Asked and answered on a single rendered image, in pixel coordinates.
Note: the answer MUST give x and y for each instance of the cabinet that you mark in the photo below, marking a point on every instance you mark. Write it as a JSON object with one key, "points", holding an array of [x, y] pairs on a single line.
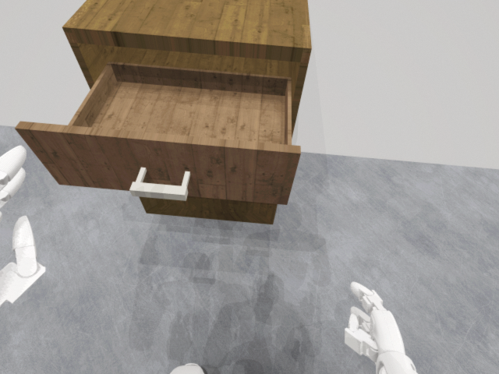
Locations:
{"points": [[264, 37]]}

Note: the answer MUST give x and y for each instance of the drawer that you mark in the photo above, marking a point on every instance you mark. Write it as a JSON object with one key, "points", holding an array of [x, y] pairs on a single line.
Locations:
{"points": [[231, 130]]}

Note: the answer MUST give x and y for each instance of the robot left hand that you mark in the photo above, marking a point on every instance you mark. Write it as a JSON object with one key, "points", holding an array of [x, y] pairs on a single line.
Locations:
{"points": [[16, 279]]}

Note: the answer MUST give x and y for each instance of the handle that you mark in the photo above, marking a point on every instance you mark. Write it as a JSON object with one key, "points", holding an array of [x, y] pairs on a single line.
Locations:
{"points": [[159, 191]]}

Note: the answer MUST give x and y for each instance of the robot right hand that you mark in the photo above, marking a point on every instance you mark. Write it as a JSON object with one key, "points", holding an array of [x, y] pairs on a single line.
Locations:
{"points": [[379, 333]]}

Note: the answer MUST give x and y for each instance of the right robot forearm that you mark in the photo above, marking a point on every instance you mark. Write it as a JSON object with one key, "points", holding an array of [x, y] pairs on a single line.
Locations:
{"points": [[393, 362]]}

